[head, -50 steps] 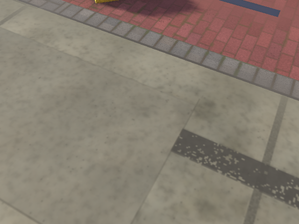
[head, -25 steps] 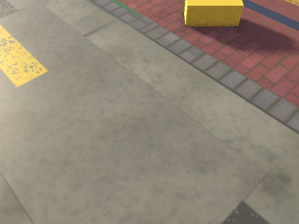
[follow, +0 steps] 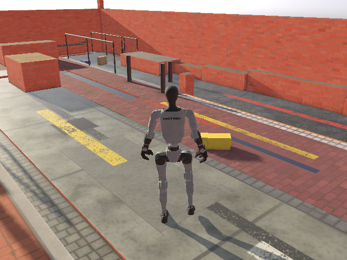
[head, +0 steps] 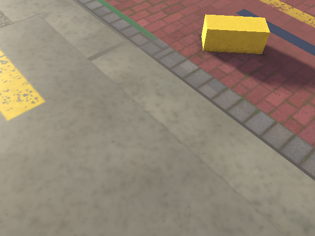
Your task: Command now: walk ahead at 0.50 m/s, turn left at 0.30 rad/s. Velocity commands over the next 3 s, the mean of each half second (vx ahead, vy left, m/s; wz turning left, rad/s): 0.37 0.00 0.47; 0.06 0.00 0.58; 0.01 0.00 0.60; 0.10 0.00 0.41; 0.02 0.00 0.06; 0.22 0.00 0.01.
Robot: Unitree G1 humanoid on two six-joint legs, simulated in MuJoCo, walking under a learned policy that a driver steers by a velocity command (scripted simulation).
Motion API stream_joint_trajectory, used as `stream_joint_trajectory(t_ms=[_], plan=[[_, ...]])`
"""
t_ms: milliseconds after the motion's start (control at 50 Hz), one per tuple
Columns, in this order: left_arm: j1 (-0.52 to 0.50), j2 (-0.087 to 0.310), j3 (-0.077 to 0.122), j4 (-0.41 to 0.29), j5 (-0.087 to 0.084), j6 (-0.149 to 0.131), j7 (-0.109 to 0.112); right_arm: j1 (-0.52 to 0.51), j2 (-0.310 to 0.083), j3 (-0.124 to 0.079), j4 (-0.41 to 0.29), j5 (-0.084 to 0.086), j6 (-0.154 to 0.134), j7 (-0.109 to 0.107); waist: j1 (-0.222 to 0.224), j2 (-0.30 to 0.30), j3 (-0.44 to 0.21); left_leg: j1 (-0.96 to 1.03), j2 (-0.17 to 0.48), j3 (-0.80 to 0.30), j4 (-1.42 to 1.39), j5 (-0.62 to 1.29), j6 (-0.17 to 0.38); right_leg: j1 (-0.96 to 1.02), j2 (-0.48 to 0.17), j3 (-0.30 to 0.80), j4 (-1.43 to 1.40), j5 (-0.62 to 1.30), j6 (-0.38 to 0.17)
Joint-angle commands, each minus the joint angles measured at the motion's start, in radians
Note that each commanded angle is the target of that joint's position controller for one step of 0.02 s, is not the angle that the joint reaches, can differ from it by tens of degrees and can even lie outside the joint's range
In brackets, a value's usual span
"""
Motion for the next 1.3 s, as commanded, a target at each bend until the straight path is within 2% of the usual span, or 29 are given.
stream_joint_trajectory(t_ms=[20, 80, 160, 220, 260, 280, 300, 320, 340, 380, 440, 500, 640, 700, 720, 740, 760, 780, 800, 840, 900, 1040, 1120, 1160, 1180, 1200, 1220, 1240, 1300], plan=[[-0.027, 0.041, 0.007, -0.074, 0.013, -0.002, 0.005, -0.048, -0.15, -0.039, -0.063, 0.007, -0.025, -0.015, 0.04, 0.098, -0.009, 0.039, 0.242, -0.245, -0.206, 0.171, 0.202, -0.076, -0.017, 0.029, -0.16, 0.134, 0.028], [-0.14, 0.02, -0.005, -0.1, 0.008, -0.01, -0.005, 0.0, -0.174, -0.047, -0.04, 0.012, -0.018, -0.028, 0.002, 0.105, 0.012, 0.009, 0.205, -0.197, -0.197, 0.141, 0.165, -0.005, 0.029, 0.022, -0.379, 0.307, 0.035], [-0.245, 0.045, -0.002, -0.137, -0.007, -0.021, -0.02, 0.075, -0.188, -0.053, -0.009, 0.024, -0.009, -0.033, -0.029, 0.114, 0.024, 0.049, 0.232, -0.25, -0.14, 0.063, 0.144, 0.056, 0.064, 0.043, -0.508, 0.342, 0.027], [-0.219, 0.087, 0.015, -0.138, -0.003, -0.031, -0.024, 0.076, -0.196, -0.058, -0.004, 0.019, 0.004, -0.041, 0.0, 0.144, 0.017, 0.101, 0.244, -0.31, -0.038, 0.091, 0.109, 0.132, 0.08, 0.047, -0.572, 0.253, -0.003], [-0.074, 0.131, 0.039, -0.104, 0.019, -0.038, -0.013, 0.068, -0.157, -0.047, -0.016, 0.012, 0.019, -0.047, 0.068, 0.137, -0.077, 0.071, 0.146, -0.268, 0.181, 0.242, 0.044, 0.368, 0.067, 0.028, -0.622, 0.315, -0.05], [0.068, 0.201, 0.056, -0.097, 0.039, -0.039, -0.004, 0.056, -0.105, -0.029, -0.057, -0.006, 0.021, -0.051, 0.12, 0.021, -0.236, -0.084, 0.064, -0.204, 0.47, 0.048, -0.007, 0.641, -0.115, 0.174, -0.554, 0.568, -0.111], [0.108, 0.241, 0.066, -0.084, 0.038, -0.019, -0.005, 0.24, -0.026, -0.005, -0.062, 0.009, 0.012, -0.049, 0.051, -0.279, -0.397, -0.406, -0.042, -0.125, 0.789, -0.521, -0.072, 0.96, -0.365, 0.522, -0.571, 0.672, -0.286], [0.103, 0.163, 0.051, -0.1, 0.018, -0.006, -0.007, 0.232, -0.131, -0.027, -0.044, 0.022, 0.012, -0.051, 0.074, -0.201, -0.399, -0.482, 0.015, -0.198, 0.921, -0.498, -0.088, 0.919, -0.351, 0.601, -0.623, 0.532, -0.289], [0.057, 0.1, 0.033, -0.113, 0.015, 0.001, -0.001, 0.127, -0.184, -0.045, -0.06, 0.026, 0.025, -0.054, 0.088, -0.115, -0.272, -0.524, 0.048, -0.175, 0.956, -0.431, -0.098, 0.805, -0.308, 0.437, -0.634, 0.524, -0.25], [-0.044, 0.058, 0.019, -0.109, 0.02, 0.014, 0.001, 0.057, -0.178, -0.054, -0.079, 0.013, 0.058, -0.062, 0.039, -0.059, -0.138, -0.468, 0.11, -0.131, 0.906, -0.335, -0.115, 0.558, -0.231, 0.245, -0.672, 0.591, -0.225], [-0.108, 0.078, 0.029, -0.096, 0.034, 0.013, 0.006, 0.064, -0.111, -0.048, -0.098, 0.019, 0.097, -0.063, -0.006, -0.106, -0.076, -0.344, 0.126, -0.08, 0.804, -0.251, -0.127, 0.361, -0.183, 0.085, -0.773, 0.563, -0.23], [-0.113, 0.111, 0.044, -0.084, 0.021, 0.02, 0.023, 0.004, -0.091, -0.039, -0.133, 0.01, 0.102, -0.054, 0.005, -0.078, -0.097, -0.331, 0.144, -0.071, 0.656, -0.136, -0.125, 0.394, -0.207, 0.017, -0.795, 0.585, -0.246], [-0.099, 0.168, 0.062, -0.063, -0.01, 0.061, 0.025, -0.138, -0.12, -0.047, -0.2, 0.009, 0.117, -0.008, 0.045, -0.077, -0.072, -0.213, 0.122, 0.001, 0.374, -0.078, -0.078, 0.445, -0.229, -0.082, -0.767, 0.383, -0.203], [-0.102, 0.179, 0.068, -0.052, -0.032, 0.074, 0.023, -0.125, -0.129, -0.059, -0.206, 0.007, 0.123, 0.002, 0.017, -0.07, -0.067, -0.117, 0.087, 0.039, 0.18, -0.034, -0.032, 0.473, -0.224, -0.107, -0.655, 0.353, -0.144], [-0.059, 0.155, 0.063, -0.034, -0.032, 0.076, 0.019, -0.092, -0.157, -0.072, -0.195, 0.001, 0.121, -0.006, 0.009, -0.029, -0.082, -0.014, 0.066, 0.026, 0.095, 0.067, -0.002, 0.438, -0.183, -0.142, -0.56, 0.321, -0.096], [-0.023, 0.111, 0.051, -0.033, -0.004, 0.076, 0.014, -0.023, -0.258, -0.103, -0.189, 0.0, 0.116, -0.026, 0.0, 0.154, -0.128, 0.178, 0.184, -0.157, 0.041, 0.419, 0.061, 0.287, -0.09, -0.22, -0.318, 0.174, -0.015], [-0.038, 0.061, 0.027, -0.092, 0.04, 0.072, 0.012, -0.03, -0.355, -0.113, -0.214, -0.013, 0.111, -0.04, 0.031, 0.399, -0.143, 0.327, 0.416, -0.512, 0.052, 0.672, 0.271, -0.049, 0.066, -0.213, -0.012, -0.379, 0.079], [-0.104, 0.103, 0.04, -0.095, 0.024, 0.07, 0.013, -0.001, -0.29, -0.097, -0.213, -0.024, 0.089, -0.029, -0.043, 0.256, -0.234, 0.3, 0.439, -0.535, 0.031, 0.623, 0.338, -0.09, 0.081, -0.019, 0.145, -0.422, 0.077], [-0.133, 0.12, 0.046, -0.104, -0.003, 0.073, 0.015, -0.031, -0.266, -0.086, -0.206, -0.02, 0.071, -0.024, -0.028, 0.195, -0.195, 0.269, 0.385, -0.441, 0.026, 0.575, 0.29, -0.108, 0.065, 0.016, 0.178, -0.348, 0.062], [-0.12, 0.121, 0.05, -0.086, 0.007, 0.079, 0.034, -0.127, -0.215, -0.071, -0.211, 0.008, 0.066, -0.034, 0.016, 0.137, -0.143, 0.188, 0.301, -0.351, 0.023, 0.427, 0.188, -0.104, 0.039, 0.039, 0.098, -0.209, 0.051], [-0.084, 0.107, 0.051, -0.084, 0.008, 0.085, 0.035, -0.175, -0.211, -0.063, -0.23, -0.006, 0.076, -0.047, 0.054, 0.161, -0.153, 0.086, 0.252, -0.317, 0.007, 0.421, 0.179, 0.008, 0.079, 0.029, 0.031, -0.115, 0.063], [-0.114, 0.079, 0.038, -0.109, 0.001, 0.085, 0.025, -0.167, -0.229, -0.071, -0.228, -0.002, 0.089, -0.052, 0.021, 0.192, -0.132, 0.019, 0.223, -0.414, 0.012, 0.183, 0.172, 0.137, 0.125, 0.054, -0.271, -0.082, 0.065], [-0.085, 0.084, 0.045, -0.119, -0.004, 0.071, 0.008, -0.182, -0.222, -0.068, -0.232, 0.007, 0.099, -0.043, 0.029, 0.209, -0.121, 0.022, 0.201, -0.504, 0.046, 0.158, 0.147, 0.217, 0.146, 0.055, -0.444, -0.072, 0.035], [-0.012, 0.096, 0.055, -0.101, 0.003, 0.065, 0.004, -0.198, -0.206, -0.063, -0.237, 0.02, 0.106, -0.049, 0.07, 0.189, -0.124, -0.044, 0.143, -0.484, 0.106, 0.096, 0.085, 0.373, 0.117, 0.047, -0.657, 0.097, -0.001], [0.027, 0.163, 0.072, -0.103, 0.02, 0.068, 0.009, -0.168, -0.16, -0.051, -0.241, 0.014, 0.106, -0.051, 0.056, 0.055, -0.143, -0.166, 0.068, -0.396, 0.258, -0.108, 0.024, 0.493, -0.063, 0.196, -0.709, 0.144, -0.066], [0.001, 0.242, 0.087, -0.101, 0.044, 0.078, 0.013, -0.148, -0.15, -0.051, -0.267, 0.02, 0.098, -0.051, 0.011, -0.246, -0.075, -0.382, -0.102, -0.175, 0.453, -0.422, -0.037, 0.485, -0.261, 0.449, -0.775, 0.301, -0.228], [-0.035, 0.187, 0.074, -0.135, 0.053, 0.07, 0.019, -0.134, -0.238, -0.078, -0.25, -0.001, 0.087, -0.05, 0.025, -0.199, -0.076, -0.386, -0.03, -0.192, 0.703, -0.459, -0.083, 0.426, -0.34, 0.505, -0.781, 0.338, -0.316], [-0.095, 0.131, 0.057, -0.155, 0.043, 0.068, 0.03, -0.113, -0.27, -0.094, -0.223, 0.008, 0.09, -0.044, 0.001, -0.123, -0.062, -0.376, -0.01, -0.194, 0.798, -0.388, -0.096, 0.402, -0.281, 0.393, -0.762, 0.334, -0.282], [-0.128, 0.09, 0.044, -0.167, 0.009, 0.075, 0.046, -0.09, -0.192, -0.081, -0.189, 0.012, 0.116, -0.046, 0.004, -0.078, -0.019, -0.416, 0.01, -0.147, 0.89, -0.251, -0.144, 0.425, -0.153, 0.181, -0.738, 0.327, -0.203]])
